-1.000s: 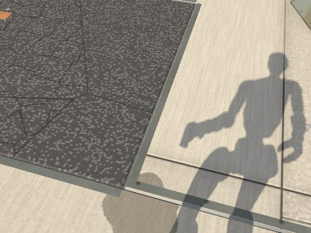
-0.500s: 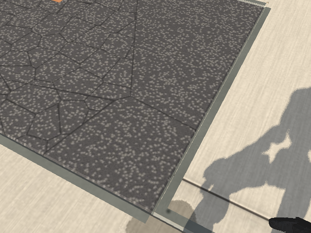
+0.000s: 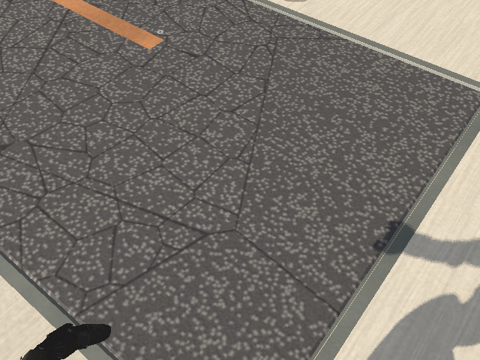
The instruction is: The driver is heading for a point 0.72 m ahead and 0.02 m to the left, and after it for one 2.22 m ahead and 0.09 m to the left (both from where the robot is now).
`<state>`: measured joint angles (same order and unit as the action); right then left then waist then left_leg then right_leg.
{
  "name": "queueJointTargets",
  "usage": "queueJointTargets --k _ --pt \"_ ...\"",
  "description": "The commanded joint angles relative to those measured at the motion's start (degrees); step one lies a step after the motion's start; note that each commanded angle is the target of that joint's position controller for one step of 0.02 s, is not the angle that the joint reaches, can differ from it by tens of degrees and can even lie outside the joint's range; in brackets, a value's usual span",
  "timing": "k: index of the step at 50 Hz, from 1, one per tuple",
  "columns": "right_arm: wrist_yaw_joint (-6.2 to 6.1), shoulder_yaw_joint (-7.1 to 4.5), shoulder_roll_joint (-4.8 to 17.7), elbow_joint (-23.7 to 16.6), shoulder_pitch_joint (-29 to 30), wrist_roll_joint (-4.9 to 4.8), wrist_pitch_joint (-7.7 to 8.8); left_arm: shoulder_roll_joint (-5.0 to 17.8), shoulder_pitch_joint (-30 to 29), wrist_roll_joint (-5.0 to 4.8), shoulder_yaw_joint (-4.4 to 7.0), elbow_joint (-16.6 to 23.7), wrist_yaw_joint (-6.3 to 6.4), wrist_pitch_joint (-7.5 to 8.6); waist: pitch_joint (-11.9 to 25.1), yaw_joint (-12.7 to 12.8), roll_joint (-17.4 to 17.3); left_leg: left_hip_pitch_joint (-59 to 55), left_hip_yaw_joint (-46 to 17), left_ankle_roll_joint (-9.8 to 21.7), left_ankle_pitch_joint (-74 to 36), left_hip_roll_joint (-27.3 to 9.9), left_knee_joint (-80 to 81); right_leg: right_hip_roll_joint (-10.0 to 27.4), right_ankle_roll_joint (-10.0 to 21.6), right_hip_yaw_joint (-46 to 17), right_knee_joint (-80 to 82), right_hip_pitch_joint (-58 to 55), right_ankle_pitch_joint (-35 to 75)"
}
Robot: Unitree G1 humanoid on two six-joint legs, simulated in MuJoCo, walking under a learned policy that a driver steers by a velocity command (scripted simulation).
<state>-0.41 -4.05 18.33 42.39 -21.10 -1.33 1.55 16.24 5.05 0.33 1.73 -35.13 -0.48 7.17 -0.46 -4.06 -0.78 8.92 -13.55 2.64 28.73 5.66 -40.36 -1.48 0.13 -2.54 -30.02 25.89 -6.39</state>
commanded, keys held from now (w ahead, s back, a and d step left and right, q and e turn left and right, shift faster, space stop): w+q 0.36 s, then w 0.12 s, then w+e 0.52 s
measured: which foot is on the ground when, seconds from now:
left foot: up 0.00-0.46, down 0.48-1.00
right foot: down 0.00-0.48, up 0.50-1.00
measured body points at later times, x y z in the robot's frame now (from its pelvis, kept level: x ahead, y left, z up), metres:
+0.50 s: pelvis +0.26 +0.05 -0.01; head +0.29 +0.07 +0.44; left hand +0.17 +0.33 -0.13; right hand +0.56 -0.10 -0.07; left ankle +0.35 +0.17 -0.73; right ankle +0.11 -0.13 -0.71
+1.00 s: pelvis +0.52 +0.11 +0.00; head +0.56 +0.11 +0.45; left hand +0.69 +0.37 -0.09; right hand +0.59 -0.17 -0.12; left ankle +0.34 +0.17 -0.72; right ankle +0.70 +0.02 -0.71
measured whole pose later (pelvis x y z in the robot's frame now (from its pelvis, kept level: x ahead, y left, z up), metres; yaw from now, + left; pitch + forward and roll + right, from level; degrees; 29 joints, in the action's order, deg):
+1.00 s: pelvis +0.52 +0.11 +0.00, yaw +6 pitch +2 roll +2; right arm -0.7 -3.7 16.1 47.2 -18.3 -0.3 2.9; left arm 14.5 6.3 -1.2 1.9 -40.3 -3.7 2.6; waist -1.8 -3.7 1.8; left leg -7.3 12.8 0.8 23.2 2.0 -14.3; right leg 2.7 3.1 2.3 -35.3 34.4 -2.7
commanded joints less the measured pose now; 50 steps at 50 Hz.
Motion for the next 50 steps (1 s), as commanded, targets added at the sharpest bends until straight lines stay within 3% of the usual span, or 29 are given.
queueJointTargets --k 1,2,3,4,6,8,11,15,19,22,23,24,25,26,27,28,29,30,31,34,37,40,43,46,48,50 --pt "-0.06 0.05 5.20 -5.52 -4.51 -1.57 1.44 11.67 16.78 -0.04 4.71 0.14 0.00 -0.29 13.71 7.21 14.23 36.25 2.68 -1.38 2.94 -3.83 -33.21 26.12 13.64 -44.02 13.34 -41.72 -29.07" --pt "-0.13 -0.86 8.07 -6.13 1.66 -1.06 1.05 8.36 14.74 -0.23 3.78 0.48 0.24 -0.57 7.12 8.82 8.69 37.40 3.72 -1.81 -2.77 -5.62 -34.92 23.31 11.16 -33.92 13.60 -35.95 -25.74" --pt "-0.23 -0.91 7.43 -6.72 4.48 -0.29 0.75 7.25 12.24 0.25 3.25 0.55 0.29 -0.83 3.84 8.10 5.12 35.62 5.05 -2.26 -6.91 -7.35 -33.93 20.51 9.80 -25.91 14.01 -30.17 -16.72" --pt "-0.03 -1.06 6.74 -7.50 6.36 0.22 0.72 6.06 10.67 0.41 2.86 0.03 0.37 -1.01 1.07 7.34 5.16 34.76 5.05 -2.59 -9.56 -8.69 -31.38 18.17 9.45 -20.28 15.05 -26.09 -9.90" --pt "0.61 -0.99 4.63 -7.80 6.01 -0.39 0.18 5.18 9.75 0.53 2.63 -0.90 0.60 -0.74 -0.29 5.85 7.86 31.19 6.52 -2.83 -12.02 -10.45 -28.46 15.59 8.73 -12.46 17.71 -21.67 -3.70" --pt "0.83 -0.60 2.68 -8.26 6.89 -0.29 -0.43 5.73 9.98 0.03 2.95 -2.16 0.55 -0.39 -1.10 5.52 7.32 31.74 7.59 -3.35 -13.11 -10.90 -25.77 15.62 9.72 -8.02 19.48 -20.59 0.86" --pt "1.16 -0.14 1.56 -9.44 10.04 0.16 -0.56 7.76 10.46 0.07 3.71 -3.95 0.64 -0.49 -1.70 5.84 5.45 34.15 7.90 -4.24 -17.97 -11.54 -18.57 16.59 10.75 -3.11 20.71 -22.28 7.03" --pt "2.58 0.51 0.43 -10.49 16.02 0.07 0.28 9.44 10.63 -0.30 4.07 -5.76 0.98 -1.21 -2.90 7.78 4.37 30.94 11.19 -3.39 -28.58 -11.02 -5.45 15.28 9.13 4.82 20.91 -23.30 10.43" --pt "3.80 0.73 0.27 -12.79 21.74 -0.17 0.57 11.19 13.66 -1.44 4.59 -8.20 0.98 -2.14 -4.67 9.05 3.89 28.55 14.10 -0.95 -27.33 -9.84 2.31 16.94 8.04 8.22 19.75 -27.31 14.10" --pt "3.89 -0.37 2.39 -13.30 19.47 0.42 0.48 13.34 14.28 -2.34 5.11 -9.45 0.97 -3.02 -1.73 5.65 5.56 20.32 17.20 2.71 -19.15 -5.47 5.37 17.95 7.26 10.16 11.87 -30.60 36.79" --pt "3.62 -1.51 4.38 -11.95 13.64 0.60 0.31 13.86 13.82 -2.47 5.11 -9.71 1.05 -3.37 1.86 1.74 5.57 11.93 18.22 4.40 -19.34 -3.38 7.57 17.15 6.38 11.58 4.09 -29.95 43.85" --pt "2.88 -3.10 7.03 -9.24 4.51 0.45 0.06 12.75 13.88 -2.37 4.51 -9.82 1.23 -3.47 6.57 -3.05 4.37 -2.42 18.23 6.22 -23.56 -1.71 10.67 15.17 4.79 13.45 -6.89 -24.05 43.05" --pt "1.64 -4.36 11.62 -7.40 -4.29 0.49 -0.48 8.78 15.19 -0.40 2.75 -8.66 1.23 -3.09 13.16 -5.55 -3.45 -21.49 3.54 9.37 -27.07 -12.52 8.81 12.24 2.66 13.45 -25.35 -8.13 16.86" --pt "1.57 -4.00 15.26 -8.17 -2.02 0.73 0.12 2.85 21.99 -0.12 0.60 -7.38 0.35 -1.99 21.86 1.16 -14.14 -33.55 -27.52 19.31 -15.99 -27.24 16.23 1.89 0.04 5.93 -43.39 10.40 -28.88" --pt "1.88 -2.73 9.66 -8.42 -2.56 0.77 0.78 9.45 15.42 -2.52 2.17 -8.12 -0.09 -1.10 21.51 -3.69 -5.61 -30.29 -27.70 17.99 -11.90 -27.80 20.90 3.34 0.47 -2.67 -48.24 14.31 -27.50" --pt "2.03 -2.01 7.92 -7.38 -0.07 1.08 1.45 10.47 10.24 -4.07 2.59 -6.05 -0.25 -0.78 11.84 -3.14 -4.85 -22.49 -17.10 15.33 -16.19 -25.72 21.96 5.42 1.13 -1.90 -47.16 17.64 -22.57" --pt "2.05 -1.52 6.44 -6.69 3.23 0.94 1.93 9.32 8.98 -3.30 2.32 -6.15 0.17 -0.73 7.08 -0.60 -1.63 -14.45 -9.93 13.04 -21.33 -23.02 22.81 8.11 1.22 -1.58 -42.91 15.89 -17.32" --pt "2.12 -1.04 4.60 -6.50 6.10 1.28 2.33 9.04 9.09 -2.14 2.54 -6.61 0.37 -1.04 4.17 1.39 -2.23 -8.48 -4.87 11.80 -25.34 -20.79 24.40 9.54 0.83 -1.67 -39.65 13.48 -13.79" --pt "2.13 -0.64 3.20 -6.53 7.81 1.78 2.84 8.62 11.61 -2.07 2.63 -7.60 0.25 -1.87 3.60 3.35 -3.48 -4.64 -1.27 11.07 -27.25 -19.38 26.57 10.55 0.52 -2.55 -38.53 9.73 -10.77" --pt "2.03 -0.94 3.14 -4.54 8.69 1.95 4.64 5.82 13.79 -2.18 2.37 -8.87 0.47 -4.01 1.49 5.12 -2.64 0.13 5.89 11.09 -32.22 -18.84 31.09 10.26 -1.09 -3.27 -35.75 8.32 -6.27" --pt "1.29 -1.14 3.49 -2.50 7.58 2.50 5.05 4.86 9.86 -1.91 2.34 -7.62 0.67 -4.25 -1.42 4.16 -1.96 -0.85 11.99 9.62 -35.01 -17.71 32.67 9.17 -2.11 -4.84 -28.39 13.19 2.12" --pt "0.70 -1.11 4.24 -1.56 7.65 2.28 4.94 3.71 5.90 -1.69 1.93 -6.55 -0.23 -3.64 -2.64 2.74 -1.85 -2.11 17.29 7.54 -34.95 -16.33 33.68 8.02 -1.63 -2.54 -17.23 12.12 11.77" --pt "0.23 -1.44 5.57 0.37 4.73 1.79 4.37 2.21 0.25 -1.55 1.13 -4.29 -1.34 -3.45 -4.82 0.13 -0.77 -6.42 19.53 6.90 -36.23 -18.12 33.97 7.45 -0.51 0.35 -9.98 13.22 13.92" --pt "-0.10 -1.84 6.50 2.06 2.22 1.10 2.82 2.17 -3.69 -1.50 0.93 -1.50 -2.68 -3.36 -5.76 -1.00 -0.49 -14.32 20.91 6.56 -41.85 -20.49 30.58 6.64 1.28 2.53 -6.15 16.97 9.10" --pt "-0.53 -2.11 7.55 2.21 2.73 0.88 1.69 2.82 -3.80 -1.57 1.26 -0.02 -3.51 -3.47 -4.41 0.28 -1.64 -17.25 22.36 5.60 -53.94 -21.19 25.89 4.67 3.05 5.16 -4.90 14.89 3.61" --pt "-1.27 -2.52 9.23 1.75 3.79 0.73 0.78 4.98 0.53 -1.52 2.43 0.14 -3.66 -4.04 0.15 3.58 -4.37 -18.23 23.79 4.22 -72.98 -21.04 16.65 0.65 5.47 8.61 -5.88 6.82 -2.48"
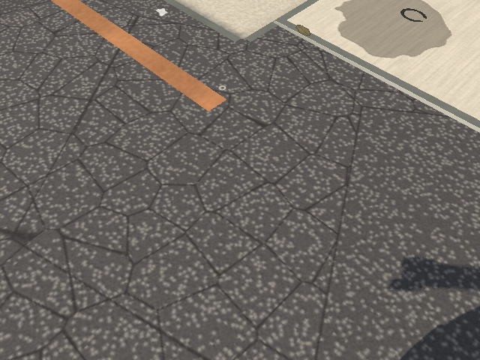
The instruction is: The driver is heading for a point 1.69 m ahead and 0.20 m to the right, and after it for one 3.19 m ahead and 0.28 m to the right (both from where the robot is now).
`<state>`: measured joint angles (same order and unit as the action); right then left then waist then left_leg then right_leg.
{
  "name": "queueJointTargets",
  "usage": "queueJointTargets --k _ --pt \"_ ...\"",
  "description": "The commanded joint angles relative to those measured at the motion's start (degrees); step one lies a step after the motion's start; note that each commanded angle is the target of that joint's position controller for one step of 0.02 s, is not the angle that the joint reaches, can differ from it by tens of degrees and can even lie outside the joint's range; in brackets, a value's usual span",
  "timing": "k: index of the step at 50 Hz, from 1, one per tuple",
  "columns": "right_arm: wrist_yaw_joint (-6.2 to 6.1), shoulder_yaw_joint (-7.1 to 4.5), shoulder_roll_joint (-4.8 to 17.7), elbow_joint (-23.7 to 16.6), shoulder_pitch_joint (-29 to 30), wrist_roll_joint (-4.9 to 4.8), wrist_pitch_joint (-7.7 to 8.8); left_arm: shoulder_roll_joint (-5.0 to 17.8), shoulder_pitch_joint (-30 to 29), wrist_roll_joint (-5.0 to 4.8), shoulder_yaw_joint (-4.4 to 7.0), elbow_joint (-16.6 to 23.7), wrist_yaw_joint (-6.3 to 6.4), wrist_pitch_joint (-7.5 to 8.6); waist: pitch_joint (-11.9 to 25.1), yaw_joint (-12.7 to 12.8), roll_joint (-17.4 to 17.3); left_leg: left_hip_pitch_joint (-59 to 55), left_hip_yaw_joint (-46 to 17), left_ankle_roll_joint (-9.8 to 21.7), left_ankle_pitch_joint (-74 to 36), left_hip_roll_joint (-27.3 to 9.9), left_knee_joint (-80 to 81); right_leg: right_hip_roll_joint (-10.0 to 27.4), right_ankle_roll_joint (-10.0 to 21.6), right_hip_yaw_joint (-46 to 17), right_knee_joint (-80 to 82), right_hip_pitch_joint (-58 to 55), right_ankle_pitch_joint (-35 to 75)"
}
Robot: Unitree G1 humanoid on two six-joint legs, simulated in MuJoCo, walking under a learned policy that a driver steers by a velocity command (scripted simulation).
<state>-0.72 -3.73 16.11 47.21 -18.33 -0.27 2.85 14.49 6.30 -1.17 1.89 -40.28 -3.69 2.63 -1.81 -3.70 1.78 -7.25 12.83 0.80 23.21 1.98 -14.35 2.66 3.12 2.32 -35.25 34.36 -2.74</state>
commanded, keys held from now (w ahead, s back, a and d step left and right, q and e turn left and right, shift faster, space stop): w+e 0.52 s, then w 0.44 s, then w+q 0.04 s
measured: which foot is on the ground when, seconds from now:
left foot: down 0.00-0.06, up 0.08-0.48, down 0.50-1.00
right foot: up 0.00-0.02, down 0.04-0.52, up 0.54-0.98, down 1.00-1.00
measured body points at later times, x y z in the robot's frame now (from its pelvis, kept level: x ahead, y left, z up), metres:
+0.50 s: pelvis +0.30 +0.00 +0.00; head +0.32 -0.02 +0.45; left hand +0.43 +0.27 -0.10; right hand +0.45 -0.30 -0.07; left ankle +0.46 +0.08 -0.72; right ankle +0.16 -0.09 -0.72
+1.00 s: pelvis +0.54 -0.11 +0.00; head +0.56 -0.13 +0.45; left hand +0.86 -0.02 -0.05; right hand +0.39 -0.36 -0.13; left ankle +0.46 +0.08 -0.72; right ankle +0.60 -0.26 -0.72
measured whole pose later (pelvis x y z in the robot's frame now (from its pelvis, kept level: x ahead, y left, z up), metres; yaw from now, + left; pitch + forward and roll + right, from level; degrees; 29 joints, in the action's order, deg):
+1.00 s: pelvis +0.54 -0.11 +0.00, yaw -24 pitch +2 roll +2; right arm 0.4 -3.1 17.2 50.8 -24.2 -1.7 3.2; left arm 14.7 2.0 -0.7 1.4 -34.8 -2.2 4.0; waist -0.9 -6.2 1.4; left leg -2.1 2.1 -1.3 22.6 -0.5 -18.8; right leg 1.7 3.3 0.2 -28.4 27.2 -4.2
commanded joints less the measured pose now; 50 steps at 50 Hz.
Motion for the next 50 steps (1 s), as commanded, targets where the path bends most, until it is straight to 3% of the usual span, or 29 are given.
queueJointTargets --k 1,2,3,4,5,6,7,8,9,12,17,19,22,24,25,26,27,28,29,30,31,33,37,40,45,47,48,49,50 --pt "-1.28 -2.91 11.97 -3.30 1.63 -0.34 -0.95 9.00 5.36 -0.09 3.50 4.27 -0.18 0.26 5.10 6.77 -7.22 -0.08 -1.98 5.16 -71.31 -16.58 -18.28 -5.60 4.12 4.29 -0.12 -9.94 -7.35" --pt "-1.56 -2.59 11.65 -3.73 2.80 -0.60 -0.91 12.07 14.47 -0.15 5.26 2.38 0.65 0.07 9.60 12.10 -5.30 7.51 -0.91 3.15 -65.10 -14.23 -31.55 -6.56 6.63 2.16 4.54 -24.68 -3.62" --pt "-1.16 -0.85 6.22 -5.95 -1.70 0.91 0.18 18.51 19.94 -0.02 7.08 1.60 1.88 -0.38 16.13 10.75 6.78 29.85 -1.32 -0.27 -30.49 -7.79 -52.97 6.90 14.25 -20.43 4.43 -47.02 -3.86" --pt "0.02 0.73 3.36 -7.19 -2.46 1.15 2.43 18.33 18.25 -0.25 6.47 3.15 1.78 0.30 23.72 8.14 10.05 45.77 -13.37 -1.85 10.47 2.96 -66.98 16.74 23.07 -49.77 14.01 -58.15 -10.88" --pt "1.15 -0.53 8.16 -8.47 4.28 -1.07 4.22 13.99 17.93 0.21 5.21 3.33 1.68 0.73 20.41 11.38 4.51 52.05 -20.29 -0.37 7.57 -0.97 -68.50 15.58 19.77 -45.05 17.29 -56.40 -13.27" --pt "1.49 -0.31 8.33 -9.94 7.48 -2.12 5.14 12.05 15.21 0.25 4.67 3.41 1.76 1.06 12.61 9.95 1.52 53.16 -19.35 0.75 2.58 -3.49 -64.26 13.49 17.25 -36.79 17.97 -48.30 -11.11" --pt "1.18 -0.27 7.67 -9.70 7.90 -1.05 5.42 10.77 11.39 0.07 4.23 3.87 1.78 1.17 7.21 6.92 -2.85 51.05 -18.59 0.56 -0.69 -5.82 -58.15 10.86 15.35 -30.60 18.61 -39.28 -5.28" --pt "0.86 -0.78 8.35 -9.21 7.27 0.19 4.99 8.90 8.52 0.38 3.63 4.71 1.99 1.27 4.95 4.91 -2.37 47.24 -18.39 -0.10 -3.01 -7.47 -53.72 8.88 14.44 -26.30 19.67 -33.02 0.38" --pt "0.88 -0.95 8.25 -9.09 6.19 0.60 4.25 8.53 7.12 0.92 3.40 5.58 2.22 1.25 4.19 3.43 -0.78 43.90 -18.35 -0.95 -4.43 -7.98 -52.08 7.53 14.41 -24.65 20.96 -28.63 3.43" --pt "0.50 -0.41 6.13 -9.15 5.72 1.28 2.63 10.27 7.03 0.69 3.89 5.25 3.11 1.48 3.17 2.40 0.07 41.36 -16.20 -4.28 -8.11 -7.58 -44.45 5.33 14.55 -19.39 22.39 -21.42 10.62" --pt "0.85 0.90 3.57 -11.67 16.81 0.74 2.83 11.96 10.87 -0.02 4.43 3.54 4.40 0.48 2.17 6.97 2.77 35.88 -15.02 -5.93 -26.05 -3.39 -22.19 1.01 9.89 -15.69 20.62 -17.65 2.00" --pt "1.32 0.61 4.59 -12.40 19.17 0.00 3.27 12.26 12.78 -0.27 4.57 2.72 4.48 0.12 2.31 7.93 3.42 34.49 -16.01 -5.59 -27.49 -2.37 -18.35 2.32 9.29 -18.71 19.08 -19.50 -1.49" --pt "1.91 -0.45 7.14 -12.52 18.58 -0.35 4.08 11.49 13.22 -0.36 4.50 2.36 4.74 -0.25 2.58 6.71 4.74 32.80 -18.24 -3.59 -23.06 -2.37 -14.53 4.69 8.04 -24.66 14.21 -24.32 -4.97" --pt "1.81 -1.41 8.36 -11.12 13.07 -0.40 4.65 10.56 11.70 -0.08 4.35 2.77 4.73 -0.51 3.49 3.29 5.92 25.90 -17.18 -1.15 -20.01 -2.28 -12.14 4.08 6.41 -26.20 9.52 -24.31 -4.12" --pt "1.42 -2.25 9.98 -10.14 7.54 0.25 4.97 8.16 11.81 0.20 3.52 3.13 4.57 -0.39 7.28 0.57 4.76 16.48 -18.49 1.01 -18.98 -4.71 -11.50 1.16 4.49 -23.97 2.02 -22.05 -3.41" --pt "0.91 -3.02 13.06 -9.50 -0.53 0.99 4.98 4.22 13.58 1.22 2.10 3.92 4.40 -0.26 15.37 -1.82 -3.48 2.26 -29.05 4.36 -14.11 -15.10 -11.48 -3.22 2.16 -18.19 -14.67 -15.32 -14.27" --pt "1.56 -3.94 16.98 -7.15 -3.96 1.51 4.20 2.75 20.86 -0.87 1.46 5.82 4.37 0.30 19.23 2.26 -24.06 -10.27 -57.55 13.22 2.78 -25.45 -3.70 -8.89 -0.69 -12.26 -31.24 4.02 -32.65" --pt "1.96 -2.71 10.96 -8.10 -2.08 0.30 4.14 8.75 20.05 -1.31 2.49 3.41 4.65 0.25 13.89 0.71 -15.30 -7.03 -58.90 12.31 14.16 -24.52 -1.13 -4.75 -1.59 -14.27 -37.79 9.62 -29.02" --pt "1.81 -1.88 7.98 -8.16 -0.21 0.07 3.82 10.86 14.42 -0.79 3.11 3.80 4.60 0.07 7.66 -0.56 -10.07 -1.06 -49.44 10.22 10.43 -22.08 -1.10 -3.25 -1.83 -12.85 -38.93 10.59 -23.65" --pt "1.85 -1.37 7.01 -8.31 2.04 0.60 3.52 10.13 11.32 -0.06 3.00 4.28 4.69 -0.01 4.74 0.13 -5.99 4.67 -42.46 9.38 2.28 -19.49 -0.83 -1.66 -2.08 -11.25 -37.82 8.77 -20.07" --pt "1.79 -1.01 5.94 -7.72 3.22 0.81 3.32 9.29 8.97 0.48 3.02 5.04 4.52 0.27 2.04 0.64 -5.55 8.81 -37.74 9.79 -4.53 -17.53 0.06 -0.39 -2.16 -11.24 -34.94 8.19 -17.61" --pt "1.59 -0.54 4.77 -6.85 3.58 0.98 3.60 7.32 9.29 0.03 2.72 5.21 3.91 0.37 1.74 2.30 -8.17 12.50 -31.58 9.92 -11.72 -14.97 2.11 1.27 -2.15 -10.03 -30.67 4.44 -15.52" --pt "1.38 -1.16 7.46 -4.64 2.13 -0.11 3.72 4.55 5.20 0.84 1.51 6.55 3.50 0.48 0.89 2.19 -6.64 12.98 -25.89 12.34 -20.73 -15.44 5.24 2.75 -3.41 -6.90 -19.42 5.57 -11.41" --pt "1.20 -1.36 8.97 -3.39 1.16 -0.48 3.04 3.34 0.36 0.74 0.72 7.32 2.84 1.19 0.32 0.59 -6.20 13.32 -20.75 11.31 -23.77 -13.96 6.01 2.64 -3.72 -4.79 -8.49 2.77 -2.80" --pt "1.27 -1.42 10.37 -0.38 -3.43 -1.31 1.83 4.18 -6.64 -0.05 0.84 9.21 1.80 1.79 -1.08 -1.33 -6.68 10.51 -18.71 9.67 -25.22 -15.36 4.41 0.48 -2.65 -2.89 1.80 -1.88 1.34" --pt "1.08 -1.65 11.12 0.45 -3.65 -1.53 1.20 5.19 -6.93 -0.06 1.21 9.67 1.42 1.95 -1.22 -0.18 -7.12 7.82 -18.86 8.73 -28.55 -16.82 2.37 -0.13 -0.98 -2.67 4.27 -3.55 -1.56" --pt "0.92 -1.77 11.67 0.62 -3.07 -1.58 0.88 6.09 -4.82 0.12 1.68 9.17 1.40 2.03 -0.08 1.60 -7.24 7.22 -18.15 8.01 -34.22 -16.73 -0.41 -1.09 0.03 -1.85 5.77 -7.40 -2.43" --pt "0.80 -1.62 11.50 0.72 -2.60 -1.79 0.62 7.48 0.23 0.53 2.61 7.68 1.65 2.08 2.80 4.78 -6.49 8.70 -16.61 6.82 -42.05 -14.99 -6.87 -2.45 1.34 -0.80 8.18 -16.11 -1.76" --pt "0.73 -0.94 10.06 0.54 -2.76 -1.38 0.61 10.20 8.65 0.84 4.07 5.33 2.22 1.99 8.27 8.76 -5.20 13.66 -14.76 5.14 -42.91 -12.06 -17.36 -1.56 2.99 -1.80 8.13 -29.25 -1.01"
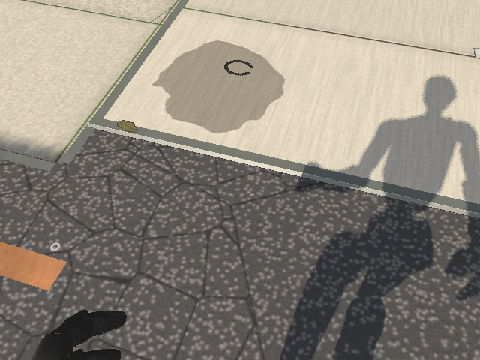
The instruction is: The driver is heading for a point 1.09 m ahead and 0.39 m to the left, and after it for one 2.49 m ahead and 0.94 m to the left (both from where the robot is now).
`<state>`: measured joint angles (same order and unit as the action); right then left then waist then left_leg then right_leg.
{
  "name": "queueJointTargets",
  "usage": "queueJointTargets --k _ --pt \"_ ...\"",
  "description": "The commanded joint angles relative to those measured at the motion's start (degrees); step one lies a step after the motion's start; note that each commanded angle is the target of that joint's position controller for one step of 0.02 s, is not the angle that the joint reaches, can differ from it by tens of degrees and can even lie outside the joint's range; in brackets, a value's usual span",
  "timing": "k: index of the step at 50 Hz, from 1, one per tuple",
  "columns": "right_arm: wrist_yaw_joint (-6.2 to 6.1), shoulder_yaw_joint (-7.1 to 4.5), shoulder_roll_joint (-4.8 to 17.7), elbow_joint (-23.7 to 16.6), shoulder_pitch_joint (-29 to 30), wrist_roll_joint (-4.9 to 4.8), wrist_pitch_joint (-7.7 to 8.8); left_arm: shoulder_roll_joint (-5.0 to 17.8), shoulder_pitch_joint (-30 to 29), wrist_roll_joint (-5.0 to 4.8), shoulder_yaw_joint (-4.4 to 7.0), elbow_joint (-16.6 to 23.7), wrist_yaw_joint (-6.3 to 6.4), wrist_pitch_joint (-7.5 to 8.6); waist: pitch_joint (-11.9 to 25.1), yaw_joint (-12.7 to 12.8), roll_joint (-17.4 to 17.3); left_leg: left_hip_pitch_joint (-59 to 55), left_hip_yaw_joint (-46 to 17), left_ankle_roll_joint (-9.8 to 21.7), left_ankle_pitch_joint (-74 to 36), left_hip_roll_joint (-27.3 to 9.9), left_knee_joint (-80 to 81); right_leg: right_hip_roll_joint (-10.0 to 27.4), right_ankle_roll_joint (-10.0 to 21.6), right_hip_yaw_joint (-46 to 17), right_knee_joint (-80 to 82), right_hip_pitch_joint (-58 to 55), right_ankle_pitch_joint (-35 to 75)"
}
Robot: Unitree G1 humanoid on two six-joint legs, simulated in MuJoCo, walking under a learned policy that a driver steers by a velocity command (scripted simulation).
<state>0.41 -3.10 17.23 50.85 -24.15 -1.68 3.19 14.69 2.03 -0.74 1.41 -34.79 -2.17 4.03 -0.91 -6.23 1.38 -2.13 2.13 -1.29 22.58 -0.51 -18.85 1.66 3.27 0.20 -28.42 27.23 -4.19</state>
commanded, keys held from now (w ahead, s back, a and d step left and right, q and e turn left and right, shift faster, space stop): w+q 1.00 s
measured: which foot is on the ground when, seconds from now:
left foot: down 0.00-0.00, up 0.02-0.54, down 0.56-1.00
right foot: down 0.00-0.54, up 0.56-1.00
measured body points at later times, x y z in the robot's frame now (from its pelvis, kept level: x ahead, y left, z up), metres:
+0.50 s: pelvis +0.26 +0.01 +0.00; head +0.29 +0.03 +0.45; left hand +0.21 +0.29 -0.13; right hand +0.51 -0.17 -0.09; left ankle +0.39 +0.16 -0.71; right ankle +0.12 -0.11 -0.73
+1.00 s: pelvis +0.54 +0.10 +0.00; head +0.56 +0.13 +0.45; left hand +0.63 +0.42 -0.07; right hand +0.72 -0.14 -0.10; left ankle +0.39 +0.14 -0.73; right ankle +0.73 +0.06 -0.72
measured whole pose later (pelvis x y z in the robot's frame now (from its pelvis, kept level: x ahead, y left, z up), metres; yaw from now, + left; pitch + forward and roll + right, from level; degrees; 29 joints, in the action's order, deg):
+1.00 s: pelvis +0.54 +0.10 +0.00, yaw +32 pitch +2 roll +0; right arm -1.0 -4.5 17.0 42.4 -21.2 -1.4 1.6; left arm 16.0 1.0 -0.3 2.3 -39.2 -1.4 6.4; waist -1.0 -5.0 2.2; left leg 4.3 -11.9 3.5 22.6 6.3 -25.8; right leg 0.2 -1.9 -4.8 -27.4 29.2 -0.5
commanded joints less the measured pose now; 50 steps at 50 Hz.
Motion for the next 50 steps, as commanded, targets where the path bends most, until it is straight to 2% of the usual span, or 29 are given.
queueJointTargets --k 1,2,3,4,5,6,8,11,14,17,21,23,24,26,27,28,29,30,31,32,33,34,37,39,42,44,47,49,50 --pt "-0.40 0.12 4.82 -5.08 3.08 2.03 0.60 14.95 23.44 1.22 5.79 -1.61 1.62 0.18 16.64 14.74 4.16 21.23 -1.62 4.73 -22.12 -5.43 -32.39 12.77 6.63 -14.16 -0.37 -39.28 2.18" --pt "-0.21 1.40 0.34 -5.57 -3.13 0.93 1.60 16.79 23.64 1.45 5.82 -1.94 1.34 -0.08 22.37 11.07 17.09 38.97 -4.90 2.62 10.80 2.56 -48.01 22.80 13.90 -37.96 7.56 -49.78 -10.97" --pt "-0.08 -0.36 7.14 -4.88 1.07 -0.44 2.01 11.30 22.33 0.92 4.55 -1.83 1.22 0.09 16.25 13.03 8.81 44.44 -9.85 2.90 9.56 -0.30 -53.63 20.89 11.91 -36.29 10.36 -44.54 -17.55" --pt "0.07 -1.04 8.56 -6.24 5.19 -1.15 2.21 9.43 18.88 0.55 3.78 -1.98 1.21 0.38 9.00 11.98 7.00 46.31 -9.01 3.39 3.84 -2.51 -53.22 19.01 9.93 -27.62 11.62 -37.62 -15.29" --pt "-0.18 -1.00 7.59 -6.18 6.83 -0.72 1.99 7.88 15.37 0.73 3.27 -2.05 1.03 0.67 5.77 10.04 3.80 44.13 -8.11 2.96 -0.93 -4.73 -51.19 16.41 8.79 -21.78 13.39 -31.14 -10.57" --pt "-0.30 -1.24 6.91 -6.06 7.16 -0.01 1.49 6.29 12.72 0.93 2.94 -2.22 0.82 1.05 3.03 8.45 3.94 42.37 -8.14 2.45 -4.28 -6.02 -48.62 14.33 8.19 -16.96 15.43 -26.37 -6.71" --pt "-0.32 -1.13 4.58 -5.18 4.92 -0.16 0.08 5.29 10.61 1.47 3.00 -3.16 0.81 2.14 2.12 6.08 4.81 37.48 -8.34 1.56 -8.14 -7.14 -47.39 12.73 7.79 -10.88 18.73 -20.96 -0.97" --pt "-0.47 -1.13 2.97 -6.10 7.03 -0.01 -1.14 6.31 10.69 1.78 3.60 -5.21 1.28 3.04 -0.14 5.40 2.55 40.29 -9.36 0.51 -12.97 -7.06 -44.06 12.80 8.04 -4.28 20.75 -19.56 6.68" --pt "0.09 -0.98 2.29 -7.45 10.81 0.29 -0.98 7.31 11.51 1.84 3.94 -6.85 1.98 2.83 -1.43 6.20 1.69 42.18 -9.17 0.24 -21.23 -6.52 -34.95 11.93 7.31 1.34 21.54 -21.24 8.97" --pt "1.22 -0.35 1.27 -9.38 16.64 0.57 -0.67 8.81 12.79 1.42 4.31 -8.11 2.57 2.35 -3.24 8.39 0.72 40.79 -5.38 0.91 -27.05 -5.96 -25.75 11.76 6.27 5.86 22.36 -22.45 9.38" --pt "2.58 0.11 0.83 -13.13 23.42 0.50 -0.62 10.28 16.77 0.46 4.91 -10.62 2.92 0.83 -5.31 10.75 -0.01 43.52 -2.25 2.99 -24.36 -5.26 -19.02 14.12 5.62 8.66 19.81 -30.43 13.10" --pt "3.25 -0.16 1.43 -14.68 24.33 0.43 -0.68 11.13 16.90 -0.01 5.19 -11.19 3.06 -0.13 -4.71 10.03 0.89 42.21 -0.01 4.60 -19.63 -3.78 -17.32 14.89 4.70 10.10 16.07 -33.75 22.01" --pt "3.44 -0.56 2.20 -15.11 23.51 0.42 -0.82 11.96 16.35 -0.14 5.39 -11.10 3.27 -0.55 -3.22 8.96 1.97 39.24 1.79 5.67 -16.79 -2.06 -17.16 14.87 4.05 10.98 12.79 -34.68 31.49" --pt "3.36 -2.23 5.07 -14.28 16.32 0.28 -1.24 13.54 15.23 -0.42 5.77 -10.73 3.79 -1.53 2.11 4.28 3.93 28.48 4.83 8.30 -11.41 2.37 -17.49 14.23 2.64 12.24 0.42 -34.59 48.12" --pt "2.74 -3.96 7.91 -12.24 7.63 0.18 -1.36 13.56 14.09 -0.72 5.61 -10.40 4.01 -1.81 6.56 -0.69 2.93 15.57 4.56 10.48 -14.24 4.55 -13.53 12.28 0.91 13.47 -11.27 -29.53 46.26" --pt "1.43 -5.90 12.82 -10.35 -0.92 0.14 -2.05 11.53 14.95 0.36 4.70 -9.45 4.16 -1.29 11.65 -3.95 -3.23 -1.92 -7.02 13.81 -14.98 -1.60 -11.60 9.50 -1.75 13.37 -28.67 -15.35 26.94" --pt "1.15 -6.34 17.96 -11.05 1.57 -0.15 -1.50 2.80 20.63 2.10 1.99 -6.50 2.97 0.46 16.45 3.92 -16.57 -19.84 -40.05 25.17 -6.17 -15.95 -6.39 -3.12 -5.30 6.59 -47.92 10.64 -28.43" --pt "1.37 -4.94 12.98 -12.41 -0.15 0.35 -0.74 7.45 13.91 -0.03 2.55 -5.90 2.10 2.81 21.39 -0.86 -9.11 -21.80 -48.98 25.75 -0.89 -18.32 1.16 -3.00 -4.13 -5.64 -52.55 16.76 -29.89" --pt "1.45 -4.14 10.19 -12.07 1.99 0.78 0.01 9.75 8.45 -1.98 3.17 -4.00 1.71 3.97 12.94 -1.15 -6.67 -15.80 -40.36 22.73 -5.08 -16.74 2.52 -0.29 -2.70 -5.79 -50.45 20.44 -24.13" --pt "1.41 -3.69 8.72 -12.42 5.58 0.52 0.37 9.07 7.99 -1.27 2.94 -4.02 2.05 4.52 8.02 1.74 -2.19 -7.20 -33.48 20.61 -10.82 -14.12 2.43 2.24 -2.22 -5.53 -45.14 18.20 -19.19" --pt "1.25 -3.12 6.80 -13.16 9.23 0.55 0.40 9.35 8.15 0.37 3.30 -4.72 2.44 4.44 4.89 4.03 -1.28 0.30 -28.16 19.24 -17.11 -11.81 3.03 3.81 -2.77 -5.21 -40.24 14.53 -16.64" --pt "0.94 -2.64 5.67 -14.20 11.12 1.32 0.47 9.69 9.43 0.97 3.66 -4.96 2.44 3.82 4.14 5.95 -2.67 5.18 -25.40 18.91 -21.77 -10.36 4.22 4.84 -3.31 -5.65 -38.07 10.51 -14.62" --pt "0.14 -2.94 6.88 -14.39 11.14 1.13 0.70 7.73 9.97 1.67 3.38 -4.63 2.46 1.99 2.79 7.38 -2.98 12.69 -20.60 19.12 -29.45 -8.36 6.21 4.53 -6.13 -3.86 -31.14 7.36 -11.43" --pt "-0.62 -3.39 8.43 -13.77 9.52 0.94 0.59 6.36 5.66 1.77 2.79 -3.18 2.60 1.57 1.18 6.22 -3.36 15.53 -17.72 17.84 -29.90 -6.45 6.47 3.42 -7.57 -3.00 -22.96 7.54 -4.96" --pt "-1.26 -3.51 8.77 -12.92 7.15 0.51 -0.03 4.73 -0.95 1.40 1.98 -1.67 2.08 1.89 0.64 3.41 -5.37 17.69 -15.56 14.64 -23.72 -3.44 5.20 0.49 -7.88 -2.57 -9.20 3.17 6.58" --pt "-1.37 -3.62 9.09 -12.09 4.98 0.33 -0.33 5.27 -4.14 0.69 2.03 -0.72 1.57 2.25 0.58 1.99 -5.98 17.18 -17.67 13.81 -19.99 -4.20 4.46 -1.00 -7.70 -2.80 -4.72 0.88 9.83" --pt "-1.63 -3.51 8.33 -11.37 3.41 0.03 -0.80 7.45 -5.16 0.29 2.77 -0.07 0.87 2.93 0.79 2.25 -6.84 11.76 -22.96 12.90 -16.80 -6.37 -0.21 -1.37 -6.21 -5.13 -0.25 0.27 6.80" --pt "-1.79 -3.67 8.38 -11.56 4.21 0.26 -1.09 8.82 -2.66 0.18 3.45 -0.53 0.71 3.48 1.07 4.06 -8.53 9.64 -26.04 12.00 -18.13 -7.51 -3.77 -1.37 -4.40 -5.25 0.72 -2.60 1.61" --pt "-1.75 -3.46 7.62 -11.90 5.16 0.33 -1.24 9.43 1.40 0.26 3.99 -1.65 0.90 3.77 2.31 6.41 -8.91 10.10 -26.01 11.00 -19.99 -6.35 -6.87 -1.65 -3.06 -4.18 2.81 -7.98 1.28"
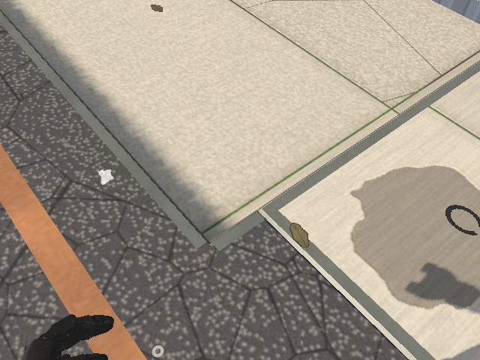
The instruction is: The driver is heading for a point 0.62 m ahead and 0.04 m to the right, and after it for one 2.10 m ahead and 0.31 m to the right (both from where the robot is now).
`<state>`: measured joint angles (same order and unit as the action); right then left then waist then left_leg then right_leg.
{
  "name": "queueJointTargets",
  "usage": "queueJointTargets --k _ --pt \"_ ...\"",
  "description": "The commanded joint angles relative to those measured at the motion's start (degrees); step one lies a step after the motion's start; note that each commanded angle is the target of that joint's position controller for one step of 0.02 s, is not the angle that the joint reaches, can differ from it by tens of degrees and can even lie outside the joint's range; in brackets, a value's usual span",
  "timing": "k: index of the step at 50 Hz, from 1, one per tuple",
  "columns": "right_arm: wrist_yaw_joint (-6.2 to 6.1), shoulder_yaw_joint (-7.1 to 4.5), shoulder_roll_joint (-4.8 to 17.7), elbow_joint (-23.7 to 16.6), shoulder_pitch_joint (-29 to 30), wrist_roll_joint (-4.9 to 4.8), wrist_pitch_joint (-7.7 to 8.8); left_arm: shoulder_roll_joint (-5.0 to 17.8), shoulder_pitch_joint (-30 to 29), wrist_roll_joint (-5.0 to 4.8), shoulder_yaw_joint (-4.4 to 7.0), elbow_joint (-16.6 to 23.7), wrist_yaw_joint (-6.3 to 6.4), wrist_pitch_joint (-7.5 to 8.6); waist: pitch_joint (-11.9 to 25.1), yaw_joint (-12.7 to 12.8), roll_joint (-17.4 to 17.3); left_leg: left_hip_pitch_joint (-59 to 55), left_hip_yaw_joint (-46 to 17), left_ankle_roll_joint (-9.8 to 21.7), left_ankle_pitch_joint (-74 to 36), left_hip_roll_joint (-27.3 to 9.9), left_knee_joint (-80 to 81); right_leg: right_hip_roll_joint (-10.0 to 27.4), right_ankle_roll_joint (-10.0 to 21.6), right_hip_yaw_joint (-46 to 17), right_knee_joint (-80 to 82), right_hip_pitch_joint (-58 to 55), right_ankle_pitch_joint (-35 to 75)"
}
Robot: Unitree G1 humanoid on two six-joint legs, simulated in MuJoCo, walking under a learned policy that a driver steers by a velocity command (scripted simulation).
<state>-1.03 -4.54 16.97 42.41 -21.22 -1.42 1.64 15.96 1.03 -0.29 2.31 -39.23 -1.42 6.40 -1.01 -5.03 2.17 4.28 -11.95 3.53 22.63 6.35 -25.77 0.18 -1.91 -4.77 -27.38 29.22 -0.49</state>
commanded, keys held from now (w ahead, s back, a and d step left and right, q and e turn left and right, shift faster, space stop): w+q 0.14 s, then w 0.36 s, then w+e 0.50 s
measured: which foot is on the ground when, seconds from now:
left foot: down 0.00-0.02, up 0.04-0.50, down 0.52-1.00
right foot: up 0.00-0.00, down 0.02-0.54, up 0.56-1.00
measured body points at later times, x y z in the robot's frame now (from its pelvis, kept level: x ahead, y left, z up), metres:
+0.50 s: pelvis +0.27 +0.02 +0.00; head +0.30 +0.03 +0.45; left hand +0.17 +0.27 -0.14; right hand +0.55 -0.14 -0.07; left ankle +0.39 +0.16 -0.72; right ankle +0.15 -0.13 -0.73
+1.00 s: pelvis +0.54 +0.06 +0.00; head +0.56 +0.06 +0.45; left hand +0.74 +0.27 -0.10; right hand +0.49 -0.16 -0.14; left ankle +0.39 +0.16 -0.73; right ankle +0.73 -0.07 -0.69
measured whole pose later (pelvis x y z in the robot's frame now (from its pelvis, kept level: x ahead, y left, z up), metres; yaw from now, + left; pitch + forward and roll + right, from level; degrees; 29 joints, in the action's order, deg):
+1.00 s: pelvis +0.54 +0.06 +0.00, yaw -1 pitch +2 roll +1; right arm 2.3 0.3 10.1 55.1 -27.0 5.5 6.1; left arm 12.5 3.4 3.5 0.6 -47.4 -5.3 3.4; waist 1.3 -4.0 1.4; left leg -7.3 13.7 -0.4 19.3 -0.2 -10.1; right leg 3.1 4.3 0.4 -35.3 37.8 5.5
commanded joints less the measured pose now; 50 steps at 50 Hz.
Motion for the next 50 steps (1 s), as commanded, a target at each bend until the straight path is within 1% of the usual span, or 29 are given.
queueJointTargets --k 1,2,3,4,5,6,7,10,12,16,17,18,19,20,21,23,25,26,27,28,29,30,31,32,34,37,40,45,50 --pt "-0.09 -1.17 5.57 -4.00 2.45 0.37 0.41 9.90 8.40 0.51 3.96 1.68 0.52 1.71 7.07 8.18 -8.39 6.03 -9.59 4.35 -21.44 -10.14 -8.27 2.52 4.41 -0.71 2.10 -20.42 -2.79" --pt "0.04 0.14 2.13 -5.05 1.06 1.51 0.51 13.08 16.95 1.13 4.70 0.97 1.04 1.61 15.63 10.82 -0.66 13.64 -4.01 2.04 -9.74 -5.81 -24.76 12.76 7.65 -11.15 1.35 -35.55 -6.54" --pt "0.09 0.75 0.49 -6.76 -6.80 -0.76 1.01 16.38 20.04 1.46 5.50 -1.20 0.49 0.81 20.02 6.54 19.86 33.91 1.49 -1.05 12.78 0.04 -41.38 23.74 16.48 -39.16 8.33 -49.48 -22.16" --pt "-0.15 -0.32 6.88 -4.74 -5.48 -1.22 0.89 10.28 17.65 0.23 4.20 0.20 0.27 0.60 14.53 7.99 11.05 39.84 -0.04 -1.94 9.46 -4.85 -48.07 23.23 15.06 -39.91 10.75 -45.94 -33.64" --pt "-0.08 -1.11 9.43 -5.51 0.86 -0.67 0.58 7.32 15.35 0.08 3.38 0.63 0.60 0.19 7.81 9.45 5.69 40.97 1.76 -2.32 3.95 -6.56 -49.08 20.80 12.65 -29.94 11.14 -39.23 -30.38" --pt "3.33 1.68 2.00 -0.88 0.53 8.18 3.70 -2.71 16.15 3.34 -1.61 0.75 1.68 0.99 2.55 9.81 4.99 44.08 3.37 -2.28 -4.57 -6.13 -51.27 16.02 13.89 -24.17 14.05 -32.62 -31.71" --pt "4.38 2.20 -1.23 -1.57 2.26 9.02 4.71 -2.90 17.29 3.44 -1.68 -0.58 2.10 0.95 0.70 8.93 5.12 44.65 3.99 -1.45 -8.14 -8.27 -48.06 15.16 13.78 -17.92 15.16 -30.12 -23.34" --pt "6.31 1.73 0.69 -1.81 6.71 6.40 4.68 0.35 16.38 2.75 -0.79 -0.68 2.48 0.58 3.64 7.67 2.53 40.05 5.57 -2.31 -8.69 -10.43 -40.90 13.53 14.85 -10.00 17.93 -25.80 -9.85" --pt "5.75 1.83 1.02 -1.82 8.58 6.39 4.19 1.97 16.87 3.13 -0.16 -1.23 1.74 0.82 2.65 7.15 2.38 39.73 6.78 -3.82 -10.41 -11.06 -34.79 13.59 16.15 -5.69 19.99 -24.03 -7.18" --pt "5.71 3.90 -1.74 -2.98 12.25 6.00 3.11 3.71 16.50 4.18 0.26 -2.27 -0.75 1.01 0.62 6.58 0.11 33.04 10.18 -3.43 -21.68 -11.63 -19.74 12.75 17.04 1.95 21.99 -18.01 0.21" --pt "3.48 2.75 -0.58 -4.98 17.86 -1.86 3.11 8.89 19.49 -1.78 2.33 -5.10 0.73 0.00 -2.28 7.28 -0.29 30.94 10.06 -3.22 -24.31 -10.78 -16.93 11.64 13.63 2.56 20.57 -17.45 4.78" --pt "2.86 3.19 -0.39 -5.78 19.06 -2.03 3.26 8.46 21.72 -2.60 2.07 -6.61 1.34 -0.55 -1.86 7.36 0.17 31.60 10.28 -3.28 -25.14 -10.09 -14.28 11.98 12.66 3.67 19.95 -20.22 5.46" --pt "4.59 4.59 -0.88 -3.95 15.32 6.51 2.62 1.69 20.20 5.63 -0.41 -5.64 -1.07 0.71 0.24 6.97 1.58 33.05 9.90 -1.91 -26.42 -10.75 -12.13 13.67 15.36 3.39 20.37 -23.45 0.97" --pt "3.38 2.61 0.12 -5.82 20.94 -0.38 2.76 7.74 22.77 -1.50 2.30 -7.52 0.44 -0.72 -3.41 8.53 1.59 30.71 10.96 -2.16 -25.65 -9.91 -10.71 12.92 12.77 3.58 19.57 -22.48 4.89" --pt "3.18 2.87 0.61 -7.11 22.74 -1.29 2.81 8.29 24.05 -2.59 2.28 -8.70 0.98 -1.52 -3.00 8.30 1.27 31.64 10.95 -1.91 -23.14 -9.51 -9.00 13.72 11.97 3.65 18.51 -25.64 5.83" --pt "3.48 2.66 0.50 -7.79 23.62 -0.52 3.00 7.65 24.99 -1.51 2.28 -10.14 1.47 -2.42 -2.81 7.57 1.71 29.88 11.90 -0.42 -19.90 -8.79 -6.59 15.18 11.03 3.61 15.95 -29.35 11.27" --pt "3.46 0.97 3.21 -5.79 16.24 0.37 2.81 8.59 22.83 -1.39 2.65 -10.07 1.89 -3.22 2.05 2.81 2.59 17.77 14.54 1.76 -17.92 -5.82 -3.22 13.50 8.95 5.88 6.25 -30.11 26.25" --pt "3.59 0.72 6.15 -3.09 8.83 5.03 3.93 4.16 25.45 8.76 0.45 -11.52 -1.23 -0.40 6.78 1.32 -0.98 3.80 12.04 4.75 -29.26 -5.76 -3.95 10.68 8.46 8.98 -0.76 -25.46 23.75" --pt "2.79 -1.01 9.25 -1.17 -1.81 6.13 4.02 0.80 29.09 8.45 -0.25 -11.11 -2.47 0.37 18.74 -0.63 -7.35 -21.52 2.86 13.55 -32.12 -14.23 -8.84 5.34 5.55 10.85 -16.63 -11.04 3.53" --pt "2.06 -2.89 15.17 -0.76 -5.33 1.10 2.16 0.75 28.62 -2.07 -0.73 -8.87 -0.57 -0.18 23.28 -2.24 -16.43 -31.86 -24.67 19.35 -20.38 -31.16 -0.58 -1.90 1.66 7.39 -41.40 9.86 -31.21" --pt "1.37 0.34 4.62 1.67 -14.42 6.14 3.73 1.76 25.14 4.85 -1.22 -10.31 -3.64 1.28 21.12 -7.02 -8.75 -29.99 -26.65 15.78 5.00 -26.53 9.17 -1.65 6.20 -3.66 -39.52 14.54 -27.64" --pt "1.39 -0.08 5.37 3.95 -9.01 5.12 4.49 2.28 17.55 4.23 -0.10 -9.25 -3.22 1.44 1.49 -4.16 -11.24 -16.47 -19.52 11.52 9.14 -24.49 12.20 0.25 6.80 -1.26 -43.97 22.13 -22.61" --pt "0.88 0.92 2.67 3.19 -2.93 4.07 4.54 3.65 17.28 4.73 -0.03 -9.40 -2.06 1.53 2.36 -1.02 -8.57 -9.39 -13.35 10.57 2.65 -23.88 13.09 3.34 7.49 -0.52 -42.57 18.55 -18.48" --pt "0.65 2.06 -0.36 3.14 -0.20 4.09 4.44 1.94 18.23 5.54 -0.63 -9.70 -1.54 1.28 3.79 1.93 -7.53 -5.00 -8.67 10.71 -4.41 -23.10 13.94 5.32 8.10 -0.99 -41.03 14.37 -16.41" --pt "0.49 3.34 -3.33 1.42 5.48 4.73 4.52 -0.07 18.09 5.43 -1.44 -9.90 -1.94 0.15 3.43 5.89 -5.94 4.35 -2.99 10.29 -13.08 -23.12 17.47 7.24 7.03 -1.51 -38.67 7.95 -13.67" --pt "0.55 2.69 -0.75 1.90 5.37 6.25 5.29 -1.02 14.45 4.47 -1.86 -9.27 -3.40 -0.88 1.79 6.13 -4.92 5.77 6.30 10.86 -20.00 -21.90 20.66 7.40 5.45 -0.12 -33.48 11.23 -6.07" --pt "1.42 2.81 -0.19 4.35 1.02 7.51 5.54 -1.50 10.10 4.19 -2.10 -8.25 -4.27 -1.30 0.82 5.06 -4.03 3.92 13.55 11.00 -27.71 -21.41 20.67 7.39 4.59 1.23 -24.55 13.65 3.90" --pt "3.06 3.15 0.95 8.67 -5.00 6.99 5.47 -0.16 2.65 3.88 -1.50 -5.67 -4.13 -2.39 -2.19 3.16 -5.08 -0.84 19.43 9.50 -31.18 -21.62 19.24 4.77 5.24 3.98 -12.59 11.73 11.37" --pt "3.09 2.72 2.13 12.37 -9.00 6.65 4.45 0.70 -3.44 3.56 -0.25 -3.84 -3.54 -2.31 -4.51 2.24 -5.85 -13.47 21.89 7.20 -37.94 -23.73 15.95 1.86 7.24 6.07 -5.47 11.79 1.51"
